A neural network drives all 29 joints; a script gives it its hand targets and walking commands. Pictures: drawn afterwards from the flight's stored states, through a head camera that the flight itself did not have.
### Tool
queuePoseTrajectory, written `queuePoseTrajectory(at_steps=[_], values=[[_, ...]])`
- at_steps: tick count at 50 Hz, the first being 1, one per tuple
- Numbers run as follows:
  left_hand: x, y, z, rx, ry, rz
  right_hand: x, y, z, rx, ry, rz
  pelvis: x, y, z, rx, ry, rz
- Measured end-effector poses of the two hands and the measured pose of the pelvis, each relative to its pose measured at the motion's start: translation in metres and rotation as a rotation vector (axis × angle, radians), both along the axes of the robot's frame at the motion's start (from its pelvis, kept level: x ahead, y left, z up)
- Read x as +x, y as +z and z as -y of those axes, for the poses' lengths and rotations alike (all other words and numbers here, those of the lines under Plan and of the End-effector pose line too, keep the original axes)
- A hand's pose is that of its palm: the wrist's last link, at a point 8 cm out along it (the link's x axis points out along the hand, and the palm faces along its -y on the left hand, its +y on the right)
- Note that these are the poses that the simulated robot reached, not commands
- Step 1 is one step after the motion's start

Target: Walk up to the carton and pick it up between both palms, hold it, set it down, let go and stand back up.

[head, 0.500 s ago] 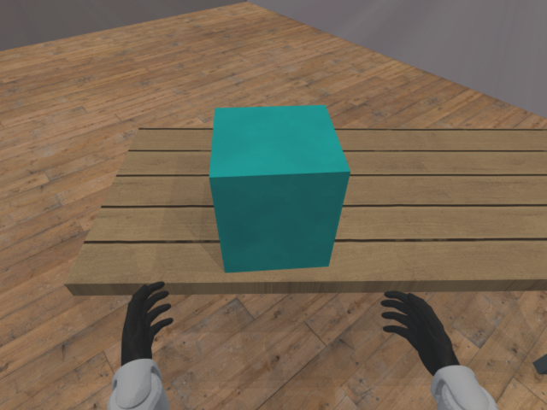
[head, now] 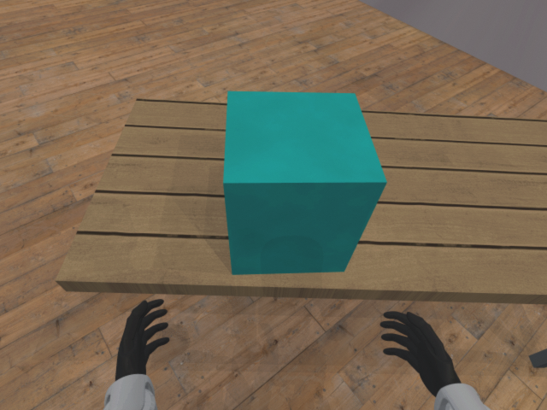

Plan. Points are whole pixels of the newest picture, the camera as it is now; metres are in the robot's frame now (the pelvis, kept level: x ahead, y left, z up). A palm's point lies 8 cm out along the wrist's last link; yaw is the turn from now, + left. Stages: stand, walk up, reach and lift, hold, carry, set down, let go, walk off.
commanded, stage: set down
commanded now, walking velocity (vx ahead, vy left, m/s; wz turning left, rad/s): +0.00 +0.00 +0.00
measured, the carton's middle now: (290, 188) +0.49 +0.03 +0.03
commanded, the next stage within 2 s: let go in 1.44 s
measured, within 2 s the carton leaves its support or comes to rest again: neither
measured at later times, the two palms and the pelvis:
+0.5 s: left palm out of the picture +0.14 +0.22 -0.04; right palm out of the picture +0.17 -0.21 -0.04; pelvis -0.01 +0.00 +0.00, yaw +0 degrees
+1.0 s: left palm (122, 376) +0.18 +0.24 -0.07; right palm (430, 409) +0.19 -0.20 -0.07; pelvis +0.02 +0.02 +0.00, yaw +0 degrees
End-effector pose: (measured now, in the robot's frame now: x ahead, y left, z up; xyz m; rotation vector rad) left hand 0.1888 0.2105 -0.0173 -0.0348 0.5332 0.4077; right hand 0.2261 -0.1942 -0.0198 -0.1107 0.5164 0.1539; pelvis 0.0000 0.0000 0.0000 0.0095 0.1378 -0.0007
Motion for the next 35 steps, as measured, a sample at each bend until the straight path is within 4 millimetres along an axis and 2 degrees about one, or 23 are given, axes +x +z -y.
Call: queuePoseTrajectory(at_steps=[6, 11, 18, 27, 31, 35], values=[[-0.006, -0.003, 0.004, 0.017, -0.023, 0.001, -0.007, -0.011, 0.016, -0.013, -0.039, -0.006, 0.010, 0.000, 0.007, 0.008, 0.001, -0.014], [-0.014, -0.004, 0.005, 0.024, -0.067, 0.004, -0.018, -0.017, 0.023, -0.029, -0.069, 0.006, 0.010, 0.000, 0.010, 0.012, 0.001, -0.013], [-0.027, -0.004, -0.001, 0.038, -0.108, 0.022, -0.035, -0.018, 0.019, -0.037, -0.066, 0.022, 0.001, 0.001, 0.008, 0.010, 0.000, 0.005], [-0.058, -0.024, -0.012, 0.023, -0.126, -0.079, -0.062, -0.025, 0.018, -0.044, -0.103, -0.029, -0.016, 0.001, 0.002, 0.002, -0.002, 0.034], [-0.053, -0.028, -0.018, 0.008, -0.128, -0.092, -0.067, -0.028, 0.014, -0.033, -0.131, -0.061, -0.019, 0.000, -0.001, -0.002, -0.002, 0.043], [-0.035, -0.028, -0.023, -0.006, -0.139, -0.091, -0.066, -0.029, 0.009, -0.039, -0.139, -0.090, -0.016, 0.000, -0.007, -0.009, -0.003, 0.051]])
